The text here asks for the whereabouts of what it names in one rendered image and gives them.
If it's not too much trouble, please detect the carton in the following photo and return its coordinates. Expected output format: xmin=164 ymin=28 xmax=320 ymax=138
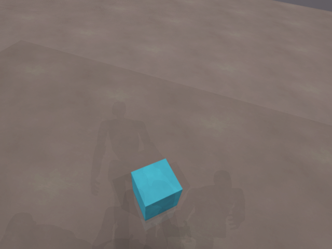
xmin=131 ymin=159 xmax=183 ymax=221

